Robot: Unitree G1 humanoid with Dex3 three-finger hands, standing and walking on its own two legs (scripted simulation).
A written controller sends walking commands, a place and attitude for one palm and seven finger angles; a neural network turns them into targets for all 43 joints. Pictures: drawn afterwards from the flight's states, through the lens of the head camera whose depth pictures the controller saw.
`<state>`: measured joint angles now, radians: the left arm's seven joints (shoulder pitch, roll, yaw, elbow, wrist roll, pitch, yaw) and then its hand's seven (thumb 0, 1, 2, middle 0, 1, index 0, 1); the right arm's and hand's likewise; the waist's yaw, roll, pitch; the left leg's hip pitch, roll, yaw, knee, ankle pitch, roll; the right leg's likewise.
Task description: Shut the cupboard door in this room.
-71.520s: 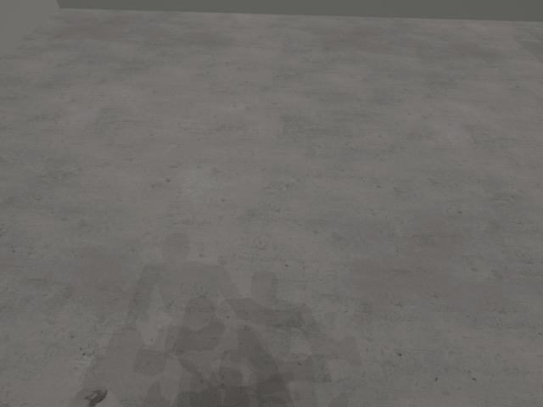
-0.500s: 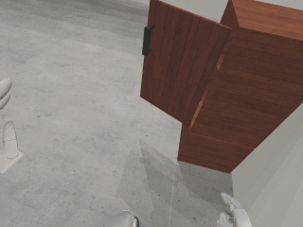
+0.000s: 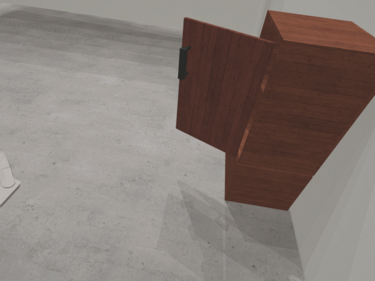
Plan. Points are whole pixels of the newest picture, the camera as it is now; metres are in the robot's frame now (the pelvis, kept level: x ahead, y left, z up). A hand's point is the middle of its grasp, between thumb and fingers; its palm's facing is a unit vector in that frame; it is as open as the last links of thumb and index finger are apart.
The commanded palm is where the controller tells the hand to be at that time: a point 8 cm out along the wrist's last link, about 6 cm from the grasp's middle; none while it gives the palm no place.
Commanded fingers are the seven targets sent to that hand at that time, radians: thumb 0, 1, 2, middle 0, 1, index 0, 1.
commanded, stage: stop stepping back and stand still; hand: left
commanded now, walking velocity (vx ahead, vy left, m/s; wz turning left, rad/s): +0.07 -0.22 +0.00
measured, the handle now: (185, 62) +0.99 +0.06 +0.05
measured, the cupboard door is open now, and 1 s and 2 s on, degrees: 65 65 65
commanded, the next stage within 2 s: let the arm hang, fingers relaxed in 0.24 s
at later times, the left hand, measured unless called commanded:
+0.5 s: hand (81, 247) +0.21 +0.24 -0.05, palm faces +0.13 -0.92 -0.37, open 7.4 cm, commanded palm none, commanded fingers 0.00 0.90 0.90 -0.20 -0.30 -0.20 -0.30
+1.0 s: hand out of the picture -0.01 +0.21 -0.16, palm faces +0.05 -0.97 -0.23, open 7.3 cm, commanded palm none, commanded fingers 0.00 0.90 0.90 -0.20 -0.30 -0.20 -0.30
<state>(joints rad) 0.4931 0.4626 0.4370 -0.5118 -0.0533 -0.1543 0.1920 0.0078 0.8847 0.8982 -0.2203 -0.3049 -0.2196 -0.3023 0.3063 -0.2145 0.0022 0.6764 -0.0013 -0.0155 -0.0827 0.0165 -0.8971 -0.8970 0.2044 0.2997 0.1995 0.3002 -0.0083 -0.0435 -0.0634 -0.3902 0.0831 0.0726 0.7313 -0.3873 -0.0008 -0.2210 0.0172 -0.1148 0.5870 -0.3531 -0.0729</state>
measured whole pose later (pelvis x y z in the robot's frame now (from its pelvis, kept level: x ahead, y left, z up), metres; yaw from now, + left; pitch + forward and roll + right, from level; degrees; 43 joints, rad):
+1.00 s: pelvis +0.02 +0.02 +0.02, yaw +1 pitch -2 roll +0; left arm 0.33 0.18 0.01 1.13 0.00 0.01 0.03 -0.01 0.92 0.90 -0.20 -0.30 -0.20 -0.30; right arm 0.32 -0.13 0.01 1.12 -0.01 0.03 -0.03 0.01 -0.90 -0.90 0.20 0.30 0.19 0.30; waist -0.01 0.02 0.04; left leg -0.20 0.02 0.09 0.42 -0.18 0.02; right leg -0.09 0.00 -0.09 0.38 -0.25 -0.02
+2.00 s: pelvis +0.02 +0.06 +0.02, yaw -1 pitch -2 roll +0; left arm 0.32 0.15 0.01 1.15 0.01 0.00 0.04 0.00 0.91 0.90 -0.20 -0.30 -0.20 -0.30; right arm 0.31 -0.14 -0.01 1.14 -0.01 0.00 -0.04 0.01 -0.90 -0.90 0.20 0.30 0.19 0.30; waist -0.01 0.00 0.04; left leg -0.18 -0.02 0.14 0.38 -0.16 0.07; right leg -0.12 -0.05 -0.04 0.40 -0.25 0.03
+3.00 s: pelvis +0.05 +0.03 +0.01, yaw +31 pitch +1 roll +2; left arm 0.25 0.22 0.05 0.86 0.03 -0.01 0.01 0.00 0.91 0.90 -0.21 -0.30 -0.20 -0.30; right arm 0.20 -0.27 -0.08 0.91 -0.04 0.08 0.02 0.01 -0.90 -0.90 0.20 0.30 0.20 0.30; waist -0.02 0.04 0.05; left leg -0.57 -0.03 -0.03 1.11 -0.38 -0.02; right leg -0.22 -0.06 -0.10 0.55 -0.34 -0.01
